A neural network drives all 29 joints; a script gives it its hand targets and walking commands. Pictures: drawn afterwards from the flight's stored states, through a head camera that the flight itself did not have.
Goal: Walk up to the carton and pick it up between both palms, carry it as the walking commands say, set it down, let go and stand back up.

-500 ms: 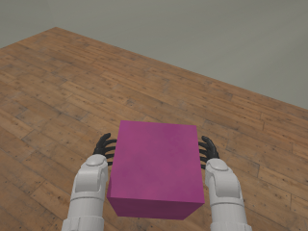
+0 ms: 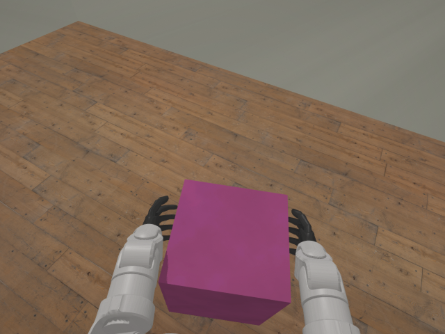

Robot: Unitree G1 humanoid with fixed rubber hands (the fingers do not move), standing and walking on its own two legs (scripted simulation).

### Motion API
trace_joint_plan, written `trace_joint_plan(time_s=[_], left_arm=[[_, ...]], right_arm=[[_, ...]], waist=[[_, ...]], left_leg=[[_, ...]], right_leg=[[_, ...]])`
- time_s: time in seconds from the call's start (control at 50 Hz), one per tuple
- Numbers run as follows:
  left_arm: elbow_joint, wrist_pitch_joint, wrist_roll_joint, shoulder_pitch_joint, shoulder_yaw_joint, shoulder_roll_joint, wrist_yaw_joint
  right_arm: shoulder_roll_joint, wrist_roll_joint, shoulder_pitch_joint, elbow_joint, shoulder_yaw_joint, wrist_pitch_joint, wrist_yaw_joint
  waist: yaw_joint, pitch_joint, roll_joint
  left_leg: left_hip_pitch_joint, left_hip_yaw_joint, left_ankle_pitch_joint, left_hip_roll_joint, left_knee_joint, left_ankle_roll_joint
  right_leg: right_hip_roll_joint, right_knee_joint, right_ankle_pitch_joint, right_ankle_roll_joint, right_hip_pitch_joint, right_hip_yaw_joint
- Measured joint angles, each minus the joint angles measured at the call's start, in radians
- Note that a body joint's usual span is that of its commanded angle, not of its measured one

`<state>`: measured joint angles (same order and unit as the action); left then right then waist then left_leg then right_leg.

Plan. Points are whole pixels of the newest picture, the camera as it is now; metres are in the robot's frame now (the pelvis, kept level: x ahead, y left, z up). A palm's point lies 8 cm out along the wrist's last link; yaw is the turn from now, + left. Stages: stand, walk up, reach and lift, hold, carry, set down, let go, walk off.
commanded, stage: set down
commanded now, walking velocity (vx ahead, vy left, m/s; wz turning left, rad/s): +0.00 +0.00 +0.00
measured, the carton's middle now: (224, 257) +0.28 +0.00 -0.09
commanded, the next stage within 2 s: none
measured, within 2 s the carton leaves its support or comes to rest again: neither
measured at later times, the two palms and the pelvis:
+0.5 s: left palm (165, 241) +0.32 +0.13 -0.11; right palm (295, 256) +0.30 -0.16 -0.11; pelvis +0.00 -0.01 -0.03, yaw -1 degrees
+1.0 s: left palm (160, 263) +0.31 +0.16 -0.21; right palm (277, 269) +0.30 -0.14 -0.20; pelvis -0.04 -0.01 -0.08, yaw -1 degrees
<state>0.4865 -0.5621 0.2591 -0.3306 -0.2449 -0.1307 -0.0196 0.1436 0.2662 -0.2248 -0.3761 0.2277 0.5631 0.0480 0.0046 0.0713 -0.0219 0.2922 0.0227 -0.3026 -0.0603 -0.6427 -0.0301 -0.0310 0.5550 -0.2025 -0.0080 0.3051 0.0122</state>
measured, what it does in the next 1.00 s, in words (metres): lowers itself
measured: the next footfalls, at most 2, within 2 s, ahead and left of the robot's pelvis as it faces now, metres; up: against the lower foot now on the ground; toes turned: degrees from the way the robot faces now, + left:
none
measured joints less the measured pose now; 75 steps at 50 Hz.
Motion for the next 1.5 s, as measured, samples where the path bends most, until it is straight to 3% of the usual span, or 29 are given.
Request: trace_joint_plan(time_s=[0.16, 0.32, 0.48, 0.64, 0.72, 0.8, 0.9, 1.08, 1.34, 1.5], left_arm=[[0.074, 0.134, 0.015, -0.011, -0.066, 0.0, 0.017], [0.097, 0.268, 0.018, -0.017, -0.085, 0.011, 0.023], [0.124, 0.43, 0.016, -0.05, -0.085, 0.03, 0.03], [0.198, 0.582, -0.088, -0.1, -0.052, 0.093, 0.024], [0.221, 0.629, -0.143, -0.107, 0.017, 0.152, -0.022], [0.228, 0.639, -0.198, -0.107, 0.051, 0.177, -0.077], [0.229, 0.648, -0.261, -0.125, 0.071, 0.19, -0.105], [0.266, 0.649, -0.276, -0.245, 0.072, 0.187, -0.167], [0.236, 0.637, -0.324, -0.354, 0.083, 0.22, -0.195], [0.296, 0.631, -0.331, -0.431, 0.083, 0.232, -0.198]], right_arm=[[0.008, 0.018, -0.04, -0.078, 0.011, -0.102, 0.016], [0.015, 0.021, -0.067, -0.123, 0.018, -0.233, 0.03], [0.017, -0.049, -0.074, -0.131, 0.018, -0.396, 0.064], [0.011, -0.146, -0.101, -0.146, -0.018, -0.53, 0.117], [-0.023, -0.173, -0.118, -0.158, -0.103, -0.569, 0.165], [-0.049, -0.201, -0.139, -0.193, -0.149, -0.598, 0.187], [-0.071, -0.24, -0.176, -0.205, -0.178, -0.611, 0.195], [-0.09, -0.261, -0.297, -0.237, -0.185, -0.616, 0.254], [-0.11, -0.312, -0.404, -0.237, -0.192, -0.606, 0.294], [-0.137, -0.304, -0.46, -0.254, -0.192, -0.588, 0.297]], waist=[[0.0, 0.009, 0.0], [0.0, 0.01, 0.001], [0.0, -0.002, 0.01], [0.0, -0.008, 0.03], [0.0, 0.035, 0.039], [0.0, 0.072, 0.04], [0.0, 0.081, 0.04], [0.0, 0.075, 0.04], [0.0, 0.074, 0.04], [0.0, 0.054, 0.04]], left_leg=[[0.039, -0.009, -0.009, 0.003, -0.004, 0.0], [0.198, -0.009, -0.013, 0.006, -0.045, 0.0], [0.427, -0.007, -0.025, 0.016, -0.14, 0.0], [0.637, -0.008, -0.048, 0.023, -0.264, 0.0], [0.68, -0.007, -0.051, 0.024, -0.303, 0.0], [0.704, -0.007, -0.052, 0.025, -0.324, 0.0], [0.757, -0.007, -0.054, 0.027, -0.354, 0.0], [0.918, -0.007, -0.059, 0.031, -0.435, 0.0], [1.132, -0.007, -0.084, 0.038, -0.58, 0.0], [1.213, -0.007, -0.109, 0.041, -0.667, 0.0]], right_leg=[[0.001, 0.045, -0.026, 0.0, 0.062, -0.012], [0.001, 0.11, -0.04, -0.005, 0.234, -0.015], [0.001, 0.213, -0.051, -0.005, 0.473, -0.031], [0.001, 0.333, -0.066, -0.005, 0.685, -0.04], [0.001, 0.365, -0.067, -0.005, 0.725, -0.041], [0.001, 0.38, -0.065, -0.005, 0.747, -0.042], [0.001, 0.407, -0.065, -0.005, 0.799, -0.044], [0.001, 0.49, -0.069, -0.005, 0.962, -0.047], [0.001, 0.644, -0.094, -0.005, 1.186, -0.051], [0.001, 0.732, -0.116, -0.005, 1.269, -0.053]])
